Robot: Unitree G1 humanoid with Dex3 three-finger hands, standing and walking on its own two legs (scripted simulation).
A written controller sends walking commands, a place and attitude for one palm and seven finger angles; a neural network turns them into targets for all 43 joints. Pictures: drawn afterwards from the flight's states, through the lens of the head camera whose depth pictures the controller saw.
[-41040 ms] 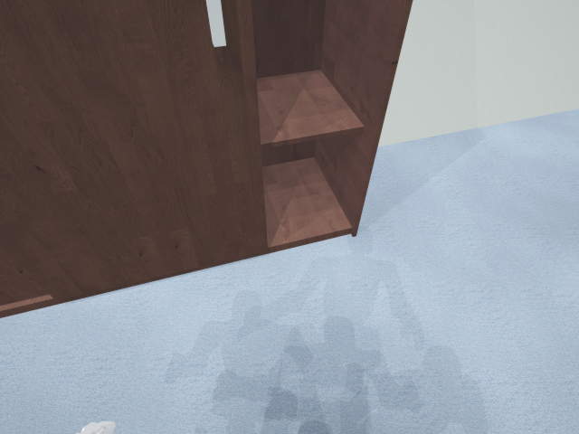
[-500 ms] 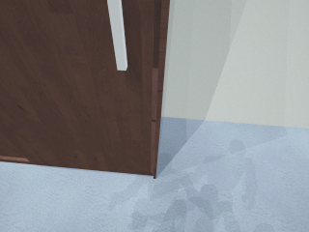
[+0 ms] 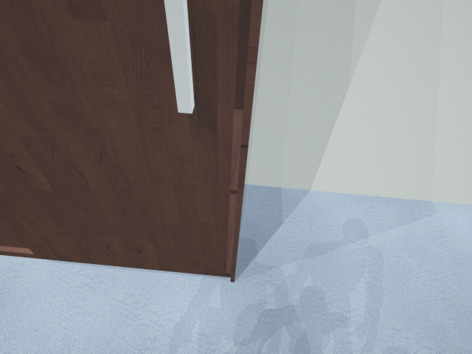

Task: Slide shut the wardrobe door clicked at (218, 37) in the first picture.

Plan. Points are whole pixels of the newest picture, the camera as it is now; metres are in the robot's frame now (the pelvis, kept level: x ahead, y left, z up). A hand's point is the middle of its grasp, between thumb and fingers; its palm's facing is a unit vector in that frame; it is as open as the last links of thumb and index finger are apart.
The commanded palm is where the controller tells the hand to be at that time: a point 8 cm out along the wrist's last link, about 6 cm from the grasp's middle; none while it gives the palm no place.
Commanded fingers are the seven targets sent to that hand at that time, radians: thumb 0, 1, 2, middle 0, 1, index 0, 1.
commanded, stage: shuffle to correct the standing spot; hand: left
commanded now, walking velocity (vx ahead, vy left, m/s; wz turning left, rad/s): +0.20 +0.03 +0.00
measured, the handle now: (183, 42) +0.53 +0.14 +0.27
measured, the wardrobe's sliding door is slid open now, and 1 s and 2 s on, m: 0.02 0.02 0.02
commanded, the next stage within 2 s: come to a stop and stand still in 0.04 s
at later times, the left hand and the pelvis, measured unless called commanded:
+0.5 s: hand out of the picture +0.15 +0.23 -0.19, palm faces +0.05 -0.96 -0.26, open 7.3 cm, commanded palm none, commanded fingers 0.00 0.90 0.90 -0.20 -0.30 -0.20 -0.30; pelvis +0.10 +0.02 -0.01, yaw +2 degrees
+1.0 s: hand out of the picture +0.12 +0.23 -0.17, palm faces -0.01 -0.98 -0.22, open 7.4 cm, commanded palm none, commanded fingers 0.00 0.90 0.90 -0.20 -0.30 -0.20 -0.30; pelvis +0.09 +0.04 +0.01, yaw -2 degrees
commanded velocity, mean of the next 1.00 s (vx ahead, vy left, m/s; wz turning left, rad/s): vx -0.06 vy -0.05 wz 0.00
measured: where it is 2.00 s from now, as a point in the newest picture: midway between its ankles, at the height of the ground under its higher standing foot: outside the picture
